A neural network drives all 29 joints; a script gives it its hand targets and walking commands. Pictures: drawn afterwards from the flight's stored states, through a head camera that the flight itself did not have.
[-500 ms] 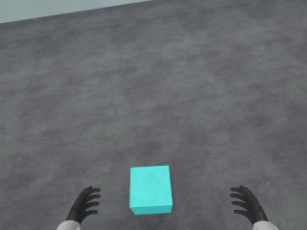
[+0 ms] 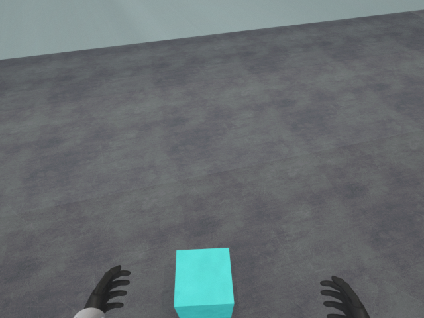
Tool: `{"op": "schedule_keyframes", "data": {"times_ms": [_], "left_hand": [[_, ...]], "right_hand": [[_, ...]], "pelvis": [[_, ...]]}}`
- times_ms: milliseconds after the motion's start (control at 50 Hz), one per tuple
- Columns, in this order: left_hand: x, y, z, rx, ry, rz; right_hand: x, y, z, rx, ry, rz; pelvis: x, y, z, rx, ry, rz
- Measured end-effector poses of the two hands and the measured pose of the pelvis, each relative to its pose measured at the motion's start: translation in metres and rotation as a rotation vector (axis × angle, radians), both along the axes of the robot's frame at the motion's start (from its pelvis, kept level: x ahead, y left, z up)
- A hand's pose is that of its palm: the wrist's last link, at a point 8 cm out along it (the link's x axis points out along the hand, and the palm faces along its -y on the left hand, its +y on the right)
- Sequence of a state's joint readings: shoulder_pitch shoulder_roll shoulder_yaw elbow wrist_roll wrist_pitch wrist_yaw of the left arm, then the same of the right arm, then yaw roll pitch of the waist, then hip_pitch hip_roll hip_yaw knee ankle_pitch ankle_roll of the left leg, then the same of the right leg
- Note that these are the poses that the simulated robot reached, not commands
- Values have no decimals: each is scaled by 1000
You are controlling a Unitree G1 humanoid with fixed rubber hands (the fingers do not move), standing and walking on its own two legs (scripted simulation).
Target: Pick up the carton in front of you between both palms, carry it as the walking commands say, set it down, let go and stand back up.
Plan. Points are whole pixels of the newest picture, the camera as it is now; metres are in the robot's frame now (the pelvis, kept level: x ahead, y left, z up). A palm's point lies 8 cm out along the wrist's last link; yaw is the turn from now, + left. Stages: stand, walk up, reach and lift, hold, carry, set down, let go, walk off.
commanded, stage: stand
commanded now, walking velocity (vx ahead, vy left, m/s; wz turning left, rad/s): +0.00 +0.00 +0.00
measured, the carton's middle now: (204, 285) +0.37 +0.07 -0.65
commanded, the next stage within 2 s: none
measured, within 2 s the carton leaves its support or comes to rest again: neither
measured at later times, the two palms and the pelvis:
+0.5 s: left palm out of the picture +0.14 +0.30 -0.09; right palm out of the picture +0.13 -0.27 -0.08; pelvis +0.01 +0.02 +0.00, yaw -2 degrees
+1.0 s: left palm out of the picture +0.11 +0.31 -0.10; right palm out of the picture +0.09 -0.29 -0.09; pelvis +0.00 +0.02 +0.01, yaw -2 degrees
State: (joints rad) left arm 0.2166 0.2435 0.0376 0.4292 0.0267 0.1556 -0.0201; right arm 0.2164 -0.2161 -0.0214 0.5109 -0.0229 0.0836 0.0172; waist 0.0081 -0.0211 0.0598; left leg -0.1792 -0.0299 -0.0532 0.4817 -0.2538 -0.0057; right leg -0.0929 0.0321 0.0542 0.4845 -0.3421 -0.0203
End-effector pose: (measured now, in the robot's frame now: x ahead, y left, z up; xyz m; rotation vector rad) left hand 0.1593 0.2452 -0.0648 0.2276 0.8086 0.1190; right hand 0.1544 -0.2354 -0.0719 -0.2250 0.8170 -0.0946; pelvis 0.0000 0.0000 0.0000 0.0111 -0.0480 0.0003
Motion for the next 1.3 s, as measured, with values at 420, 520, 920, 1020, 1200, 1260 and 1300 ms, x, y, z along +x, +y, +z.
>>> {"op": "schedule_keyframes", "data": {"times_ms": [420,520,920,1020,1200,1260,1300], "left_hand": [[-16,56,-30,104,125,-4],[-18,59,-30,111,138,-6],[-44,69,-31,135,204,-1],[-52,70,-32,138,221,2],[-63,72,-33,141,249,8],[-65,73,-33,142,257,10],[-67,73,-33,143,261,12]], "right_hand": [[-18,-39,-7,-169,123,-82],[-23,-37,-11,-162,141,-88],[-54,-48,-14,-165,210,-117],[-62,-51,-15,-166,228,-123],[-75,-54,-17,-165,259,-129],[-78,-55,-18,-165,267,-130],[-80,-55,-18,-165,272,-130]], "pelvis": [[12,19,0,-10,48,-29],[12,20,0,-9,42,-32],[0,21,5,-9,19,-37],[-3,20,6,-10,16,-37],[-9,19,7,-11,11,-36],[-10,19,8,-11,10,-35],[-11,19,8,-12,9,-35]]}}
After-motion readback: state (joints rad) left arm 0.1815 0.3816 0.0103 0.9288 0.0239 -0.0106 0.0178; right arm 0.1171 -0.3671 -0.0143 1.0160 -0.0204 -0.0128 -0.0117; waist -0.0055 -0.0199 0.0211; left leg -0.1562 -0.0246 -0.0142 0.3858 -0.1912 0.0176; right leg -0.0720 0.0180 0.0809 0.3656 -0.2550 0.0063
